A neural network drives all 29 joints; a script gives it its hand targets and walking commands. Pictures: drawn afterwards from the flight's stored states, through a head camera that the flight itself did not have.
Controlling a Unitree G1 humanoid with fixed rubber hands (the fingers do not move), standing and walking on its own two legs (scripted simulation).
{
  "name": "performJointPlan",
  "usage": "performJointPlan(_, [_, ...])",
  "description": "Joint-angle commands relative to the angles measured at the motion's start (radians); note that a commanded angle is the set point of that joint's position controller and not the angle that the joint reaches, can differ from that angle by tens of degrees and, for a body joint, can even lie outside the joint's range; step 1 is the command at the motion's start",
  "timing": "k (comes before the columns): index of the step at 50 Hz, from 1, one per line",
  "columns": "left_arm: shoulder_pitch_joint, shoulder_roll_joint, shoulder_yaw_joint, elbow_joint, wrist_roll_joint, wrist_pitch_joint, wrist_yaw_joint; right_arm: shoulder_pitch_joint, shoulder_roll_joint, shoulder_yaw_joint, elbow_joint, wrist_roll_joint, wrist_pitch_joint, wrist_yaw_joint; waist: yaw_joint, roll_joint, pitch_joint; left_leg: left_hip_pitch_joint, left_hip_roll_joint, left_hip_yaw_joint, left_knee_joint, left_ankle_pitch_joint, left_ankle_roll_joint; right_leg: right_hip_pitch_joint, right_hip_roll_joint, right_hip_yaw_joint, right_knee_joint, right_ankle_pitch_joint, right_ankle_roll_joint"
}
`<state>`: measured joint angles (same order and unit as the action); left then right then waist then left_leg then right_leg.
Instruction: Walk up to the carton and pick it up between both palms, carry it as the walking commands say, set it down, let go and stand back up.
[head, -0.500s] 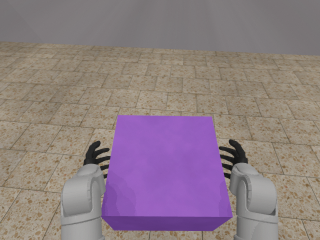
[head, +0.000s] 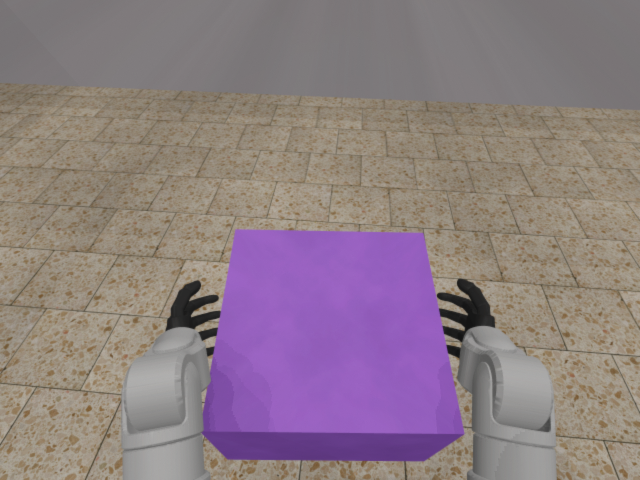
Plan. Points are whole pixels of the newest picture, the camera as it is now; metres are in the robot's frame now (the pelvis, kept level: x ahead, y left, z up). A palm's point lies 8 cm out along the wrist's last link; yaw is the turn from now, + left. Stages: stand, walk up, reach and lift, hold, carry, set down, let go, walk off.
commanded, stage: carry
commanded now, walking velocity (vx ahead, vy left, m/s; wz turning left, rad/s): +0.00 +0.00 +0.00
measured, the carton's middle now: (328, 343) +0.31 +0.00 +0.01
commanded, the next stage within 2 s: hold in 0.46 s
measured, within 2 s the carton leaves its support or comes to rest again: neither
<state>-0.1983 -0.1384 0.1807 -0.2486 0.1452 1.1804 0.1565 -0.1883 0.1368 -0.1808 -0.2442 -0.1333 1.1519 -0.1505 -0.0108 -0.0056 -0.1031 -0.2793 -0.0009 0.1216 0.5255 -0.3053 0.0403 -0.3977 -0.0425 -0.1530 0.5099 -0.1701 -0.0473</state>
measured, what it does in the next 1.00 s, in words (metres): stands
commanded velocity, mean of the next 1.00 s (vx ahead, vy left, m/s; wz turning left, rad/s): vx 0.00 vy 0.00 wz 0.00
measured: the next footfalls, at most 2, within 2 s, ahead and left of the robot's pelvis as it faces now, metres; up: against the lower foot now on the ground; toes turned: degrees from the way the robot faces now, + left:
none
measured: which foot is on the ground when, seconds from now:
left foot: down 0.00-1.00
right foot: down 0.00-1.00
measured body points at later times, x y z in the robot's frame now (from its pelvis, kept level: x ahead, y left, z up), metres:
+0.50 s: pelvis +0.01 +0.00 +0.00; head +0.00 -0.01 +0.45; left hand +0.30 +0.17 +0.05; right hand +0.30 -0.18 +0.05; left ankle -0.02 +0.09 -0.73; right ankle +0.06 -0.10 -0.73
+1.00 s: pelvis -0.01 -0.01 +0.00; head -0.05 -0.02 +0.45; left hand +0.30 +0.18 +0.03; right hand +0.30 -0.17 +0.03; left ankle -0.02 +0.10 -0.73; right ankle +0.05 -0.10 -0.73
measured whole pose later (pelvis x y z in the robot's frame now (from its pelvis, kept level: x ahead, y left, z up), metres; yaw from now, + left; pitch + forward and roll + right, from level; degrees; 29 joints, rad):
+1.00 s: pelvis -0.01 -0.01 +0.00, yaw +2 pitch -6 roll -1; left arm -0.34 -0.10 0.37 0.48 0.34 0.60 -0.06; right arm -0.31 0.16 -0.36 0.40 -0.33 0.63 -0.01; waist -0.02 0.03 -0.01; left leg -0.08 -0.03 -0.07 0.49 -0.30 0.02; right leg -0.16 0.04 -0.02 0.43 -0.16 -0.03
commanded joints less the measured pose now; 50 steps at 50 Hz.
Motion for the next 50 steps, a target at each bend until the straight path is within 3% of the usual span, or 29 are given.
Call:
performJointPlan(1, [-0.554,-0.911,-0.764,-0.066,-0.458,-0.010,-0.376,-0.508,0.915,0.772,-0.032,0.448,0.020,0.374,0.001,0.007,-0.266,-0.002,0.140,-0.136,-0.098,0.175,0.018,0.218,-0.116,0.156,-0.036,0.170,-0.035])
performJointPlan(23, [-0.558,-0.907,-0.757,-0.067,-0.454,-0.014,-0.375,-0.513,0.916,0.770,-0.032,0.445,0.018,0.371,0.001,0.005,-0.267,0.012,0.135,-0.129,-0.082,0.173,0.013,0.219,-0.113,0.157,-0.029,0.196,-0.041])
performJointPlan(24, [-0.293,-0.686,-0.166,0.740,-0.021,-0.246,-0.350,-0.345,0.606,0.217,0.761,0.028,-0.199,0.339,0.142,0.140,0.151,-0.010,-0.049,-0.201,-0.226,0.102,0.015,0.284,0.077,0.251,-0.124,0.073,-0.048])
performJointPlan(25, [-0.365,-0.571,-0.248,0.642,-0.021,-0.397,-0.335,-0.338,0.561,0.277,0.597,0.022,-0.359,0.342,0.059,0.071,0.081,-0.029,-0.044,-0.234,-0.214,0.094,0.030,0.412,0.078,0.285,-0.093,0.174,-0.024])
performJointPlan(26, [-0.379,-0.606,-0.337,0.524,-0.069,-0.494,-0.351,-0.380,0.612,0.375,0.470,0.057,-0.447,0.345,0.024,0.059,-0.085,0.028,-0.042,-0.248,-0.185,0.221,0.029,0.527,0.072,0.278,-0.054,0.311,0.003])
performJointPlan(27, [-0.419,-0.716,-0.431,0.373,-0.116,-0.546,-0.367,-0.424,0.728,0.474,0.378,0.088,-0.493,0.357,0.008,0.030,-0.214,0.097,-0.038,-0.269,-0.150,0.425,0.018,0.541,0.087,0.268,-0.032,0.438,0.026])
performJointPlan(28, [-0.479,-0.812,-0.533,0.236,-0.172,-0.565,-0.382,-0.487,0.835,0.585,0.284,0.130,-0.515,0.370,0.014,-0.008,-0.366,0.152,-0.043,-0.275,-0.123,0.591,0.006,0.551,0.102,0.261,-0.021,0.539,0.043])
performJointPlan(29, [-0.530,-0.856,-0.596,0.145,-0.203,-0.569,-0.386,-0.532,0.883,0.647,0.189,0.162,-0.525,0.371,0.005,-0.034,-0.473,0.176,-0.046,-0.278,-0.113,0.680,-0.007,0.580,0.125,0.258,-0.021,0.597,0.048])
performJointPlan(30, [-0.588,-0.864,-0.587,0.140,-0.189,-0.572,-0.388,-0.614,0.870,0.647,0.165,0.161,-0.525,0.374,0.024,-0.040,-0.491,0.119,-0.058,-0.273,-0.145,0.549,-0.014,0.597,0.125,0.261,-0.036,0.515,0.051])
performJointPlan(31, [-0.622,-0.857,-0.604,0.164,-0.180,-0.570,-0.399,-0.627,0.875,0.646,0.168,0.153,-0.519,0.370,-0.002,-0.038,-0.448,0.113,-0.061,-0.266,-0.166,0.410,-0.007,0.584,0.119,0.264,-0.053,0.437,0.058])
performJointPlan(32, [-0.582,-0.834,-0.619,0.208,-0.180,-0.563,-0.404,-0.566,0.858,0.634,0.185,0.145,-0.507,0.360,-0.033,-0.040,-0.387,0.124,-0.052,-0.271,-0.169,0.380,0.000,0.569,0.105,0.271,-0.067,0.426,0.066])
performJointPlan(34, [-0.516,-0.796,-0.581,0.291,-0.157,-0.553,-0.411,-0.484,0.837,0.588,0.268,0.120,-0.490,0.354,-0.023,-0.033,-0.281,0.118,-0.050,-0.263,-0.191,0.327,-0.003,0.560,0.090,0.269,-0.108,0.386,0.071])
performJointPlan(35, [-0.520,-0.794,-0.621,0.282,-0.217,-0.543,-0.427,-0.408,0.907,0.618,0.254,0.210,-0.475,0.354,-0.012,0.008,-0.288,0.068,-0.056,-0.252,-0.206,0.342,-0.005,0.621,0.093,0.261,-0.143,0.409,0.046])
performJointPlan(38, [-0.463,-0.738,-0.468,0.445,-0.125,-0.520,-0.424,-0.402,0.831,0.513,0.438,0.154,-0.445,0.369,0.010,0.020,-0.095,-0.001,-0.042,-0.262,-0.255,0.152,0.007,0.567,0.087,0.247,-0.179,0.213,0.043])
performJointPlan(40, [-0.518,-0.746,-0.405,0.545,-0.088,-0.529,-0.439,-0.484,0.823,0.460,0.514,0.123,-0.455,0.383,0.017,0.027,-0.014,-0.055,-0.031,-0.257,-0.255,0.016,0.012,0.551,0.091,0.237,-0.177,0.052,0.039])
performJointPlan(42, [-0.603,-0.772,-0.368,0.614,-0.072,-0.551,-0.457,-0.564,0.837,0.411,0.576,0.099,-0.478,0.399,0.013,0.047,0.008,-0.111,-0.015,-0.259,-0.257,-0.080,0.023,0.563,0.095,0.231,-0.146,-0.024,0.039])
performJointPlan(46, [-0.720,-0.811,-0.323,0.695,-0.063,-0.609,-0.484,-0.644,0.864,0.332,0.657,0.065,-0.526,0.406,-0.021,0.055,-0.012,-0.165,-0.008,-0.259,-0.238,-0.111,0.032,0.574,0.092,0.231,-0.098,-0.021,0.041])
performJointPlan(50, [-0.727,-0.801,-0.270,0.744,-0.046,-0.659,-0.491,-0.668,0.860,0.306,0.686,0.046,-0.566,0.407,-0.018,0.032,-0.055,-0.164,-0.024,-0.245,-0.195,-0.049,0.028,0.547,0.089,0.232,-0.083,0.025,0.038])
